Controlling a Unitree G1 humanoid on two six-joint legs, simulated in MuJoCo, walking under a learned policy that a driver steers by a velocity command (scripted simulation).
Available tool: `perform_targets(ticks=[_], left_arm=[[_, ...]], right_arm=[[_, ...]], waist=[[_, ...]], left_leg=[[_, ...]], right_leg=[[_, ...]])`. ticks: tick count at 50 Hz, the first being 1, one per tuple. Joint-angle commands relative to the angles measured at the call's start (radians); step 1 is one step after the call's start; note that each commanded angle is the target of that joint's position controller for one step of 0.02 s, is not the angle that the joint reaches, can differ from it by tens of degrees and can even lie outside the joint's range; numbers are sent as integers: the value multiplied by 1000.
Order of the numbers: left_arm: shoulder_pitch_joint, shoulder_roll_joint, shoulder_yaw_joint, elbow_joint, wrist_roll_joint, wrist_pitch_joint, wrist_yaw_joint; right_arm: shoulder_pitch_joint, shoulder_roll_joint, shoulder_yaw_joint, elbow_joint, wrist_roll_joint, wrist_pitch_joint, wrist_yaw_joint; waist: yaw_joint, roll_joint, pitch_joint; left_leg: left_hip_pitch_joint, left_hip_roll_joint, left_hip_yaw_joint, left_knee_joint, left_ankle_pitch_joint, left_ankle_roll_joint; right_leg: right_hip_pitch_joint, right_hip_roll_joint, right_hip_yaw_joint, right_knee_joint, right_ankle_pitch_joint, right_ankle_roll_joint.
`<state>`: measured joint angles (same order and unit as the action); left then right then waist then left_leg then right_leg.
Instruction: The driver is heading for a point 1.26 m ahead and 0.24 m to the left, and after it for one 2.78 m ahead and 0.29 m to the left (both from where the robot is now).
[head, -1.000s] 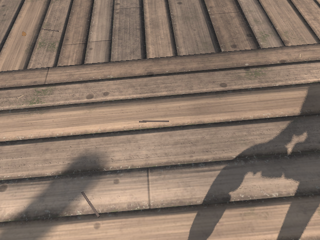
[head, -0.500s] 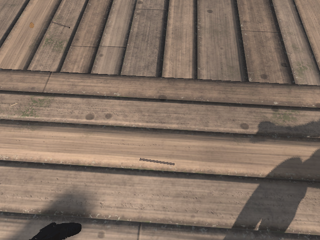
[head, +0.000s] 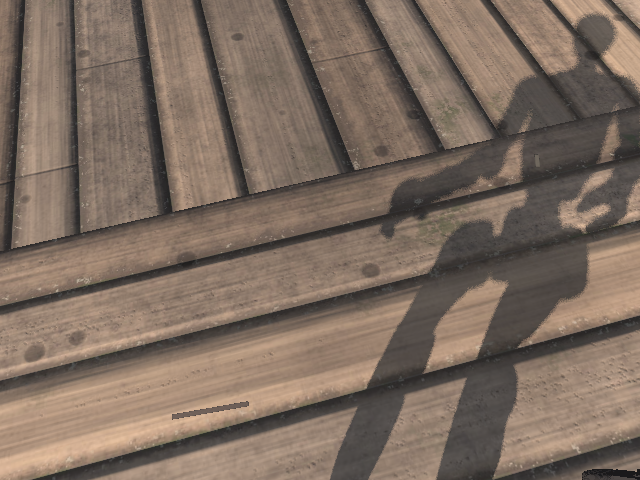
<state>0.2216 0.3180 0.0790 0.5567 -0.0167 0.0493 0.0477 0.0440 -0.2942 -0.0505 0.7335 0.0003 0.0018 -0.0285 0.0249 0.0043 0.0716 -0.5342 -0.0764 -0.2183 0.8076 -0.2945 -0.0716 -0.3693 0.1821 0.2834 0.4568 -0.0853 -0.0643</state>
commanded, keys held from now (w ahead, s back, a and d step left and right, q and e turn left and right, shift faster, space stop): q+shift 0.70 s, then e+shift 0.30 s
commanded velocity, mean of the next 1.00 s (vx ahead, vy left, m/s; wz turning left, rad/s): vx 0.01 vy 0.00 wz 0.29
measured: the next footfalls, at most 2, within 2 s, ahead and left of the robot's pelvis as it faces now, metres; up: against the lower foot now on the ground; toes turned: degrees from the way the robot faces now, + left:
left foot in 0.16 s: +0.12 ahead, +0.16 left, +0.00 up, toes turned -9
right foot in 0.56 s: +0.10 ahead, -0.07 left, +0.00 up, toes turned +24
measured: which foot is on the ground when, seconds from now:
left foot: up 0.00-0.14, down 0.16-0.56, up 0.58-0.94, down 0.96-1.00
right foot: down 0.00-0.18, up 0.20-0.54, down 0.56-0.98, up 1.00-1.00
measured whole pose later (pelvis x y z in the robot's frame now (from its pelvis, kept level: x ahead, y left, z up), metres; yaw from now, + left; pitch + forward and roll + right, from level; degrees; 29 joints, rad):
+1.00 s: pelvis +0.05 +0.05 +0.00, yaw +19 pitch +2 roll +0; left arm 0.25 0.29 0.05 0.76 -0.03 0.00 -0.01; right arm 0.11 -0.26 -0.04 0.62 -0.01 0.04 -0.05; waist 0.07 -0.02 0.06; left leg -0.24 -0.01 -0.05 0.48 -0.26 -0.01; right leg -0.25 0.01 0.07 0.59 -0.39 0.00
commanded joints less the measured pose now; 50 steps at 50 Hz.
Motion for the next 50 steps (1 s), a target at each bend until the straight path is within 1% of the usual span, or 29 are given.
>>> perform_targets(ticks=[1,6,8,9,10,11,13,15,18,21,24,26,27,28,29,30,31,32,33,35,38,40,42,45,46,47,48,49,50], left_arm=[[-11,154,49,-75,6,1,8],[-28,66,-1,-64,33,-5,-11],[-7,12,-28,-21,37,-16,-29],[45,33,-23,0,49,-26,-34],[113,71,-10,12,56,-33,-34],[52,100,-1,-3,57,-38,-26],[-93,108,11,-25,39,-45,-11],[-131,89,16,-32,24,-45,-11],[-107,52,18,-12,5,-54,-14],[-121,18,13,1,-3,-67,-17],[-90,33,21,27,-13,-78,-32],[-41,59,34,53,-13,-83,-37],[-2,75,43,76,-12,-83,-34],[-8,113,52,79,-5,-78,-30],[-58,198,61,54,33,-68,-29],[-110,172,57,34,80,-75,-34],[-167,124,42,18,74,-81,-28],[-196,92,32,15,55,-81,-19],[-197,75,25,16,36,-79,-9],[-168,66,13,23,31,-70,3],[-22,93,15,73,31,-58,-8],[-22,94,9,91,25,-56,-24],[-87,75,-6,94,11,-63,-48],[-28,185,28,123,-15,-59,-60],[-32,191,31,125,-28,-57,-59],[-42,182,29,124,-39,-60,-54],[-39,146,18,116,-30,-70,-50],[-18,65,-5,98,-4,-82,-55],[-5,58,-5,102,-19,-84,-53]], right_arm=[[16,-96,-32,-45,3,-25,1],[44,-80,-16,-41,-7,-49,26],[63,-39,1,-31,-18,-54,42],[38,-95,-6,-51,-29,-51,40],[2,-169,-19,-69,-31,-42,32],[18,-154,-16,-63,-25,-35,29],[73,-194,-35,-51,12,-17,22],[145,-235,-57,-55,19,-6,4],[145,-206,-65,-73,25,6,-10],[134,-187,-77,-96,33,38,-20],[124,-190,-89,-121,33,53,-20],[104,-189,-92,-136,47,52,-18],[91,-178,-88,-145,58,50,-19],[155,-137,-77,-135,53,51,-19],[211,-92,-67,-148,41,47,-15],[206,-186,-96,-148,32,34,-10],[209,-239,-112,-131,31,34,-7],[227,-227,-113,-112,26,42,-8],[243,-197,-107,-103,20,50,-10],[225,-162,-91,-125,25,55,-1],[114,-108,-58,-182,16,38,-3],[113,-72,-39,-182,1,33,-5],[127,-29,-19,-165,-17,31,-7],[108,-94,-41,-166,4,27,-15],[126,-102,-45,-161,9,24,-17],[160,-126,-53,-153,12,19,-20],[204,-177,-67,-150,4,19,-29],[256,-257,-87,-151,-20,32,-44],[246,-229,-86,-139,-26,43,-38]], waist=[[-4,-165,-181],[16,-145,-219],[-6,-86,-185],[29,2,-159],[90,145,-125],[54,192,-89],[-17,192,-50],[-67,196,-61],[-47,134,-101],[-48,152,-155],[-41,196,-188],[-13,203,-189],[9,193,-187],[-24,102,-214],[-78,-201,-188],[-68,-215,-122],[-84,-141,-88],[-90,-100,-76],[-84,-105,-75],[-57,-122,-52],[23,-99,-70],[15,-97,-97],[-16,-133,-109],[-4,-187,-71],[-22,-183,-74],[-44,-164,-95],[-51,-108,-160],[-41,108,-252],[-64,277,-259]], left_leg=[[17,-4,33,-41,29,-8],[212,74,98,-157,60,22],[376,89,78,-415,273,61],[397,164,-26,-436,399,101],[358,251,-116,-438,489,183],[261,295,-219,-493,344,265],[276,260,-298,-509,167,254],[362,276,-379,-508,176,286],[439,234,-355,-473,293,267],[474,175,-342,-447,338,232],[448,160,-388,-448,345,227],[405,142,-420,-441,269,207],[337,106,-397,-416,185,174],[216,35,-318,-310,-64,128],[4,-116,-116,-100,-285,78],[-58,-42,-80,94,-303,36],[-42,0,-43,205,-235,20],[-44,10,-18,255,-160,10],[-72,19,-3,326,-103,1],[-127,54,71,419,-59,-24],[-143,66,93,318,-106,-54],[-71,71,75,183,-139,-49],[128,105,152,-46,-121,-46],[208,19,210,-244,-31,-34],[247,12,201,-363,34,-10],[349,39,168,-485,162,23],[522,135,111,-460,343,61],[724,342,-17,-340,762,162],[692,484,-129,-379,844,315]], right_leg=[[197,-236,270,-112,-79,-94],[180,-288,241,-37,197,-124],[134,-246,179,-44,91,-74],[115,-185,106,22,-97,-23],[102,-83,-22,110,-328,36],[112,-73,-90,115,-308,77],[64,-79,-144,131,-261,98],[-50,-58,-151,292,-406,126],[-128,-65,-127,435,-447,147],[-74,-53,-151,295,-372,155],[49,-45,-149,123,-310,147],[149,-63,-147,-50,-204,132],[249,-96,-160,-174,-90,114],[391,-224,-70,-196,-60,69],[421,-455,184,-189,45,-65],[285,-562,237,-203,111,-145],[240,-523,135,-190,116,-138],[227,-452,34,-174,77,-103],[247,-415,-26,-155,82,-86],[255,-393,-130,-139,241,-105],[352,-420,-90,-119,420,-187],[378,-424,-83,-98,453,-201],[283,-372,-127,-98,445,-168],[276,-367,-40,-64,498,-162],[282,-367,-7,-46,484,-147],[246,-356,16,-29,400,-110],[145,-324,-2,20,252,-53],[-44,-230,-107,198,-94,20],[-190,-130,-234,372,-562,86]])
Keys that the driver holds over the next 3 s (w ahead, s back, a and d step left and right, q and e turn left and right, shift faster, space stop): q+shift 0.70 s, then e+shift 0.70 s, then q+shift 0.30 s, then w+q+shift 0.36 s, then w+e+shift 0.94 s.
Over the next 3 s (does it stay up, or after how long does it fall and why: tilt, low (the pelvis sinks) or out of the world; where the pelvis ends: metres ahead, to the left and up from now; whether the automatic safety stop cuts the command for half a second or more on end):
stays up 0.83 0.46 -0.02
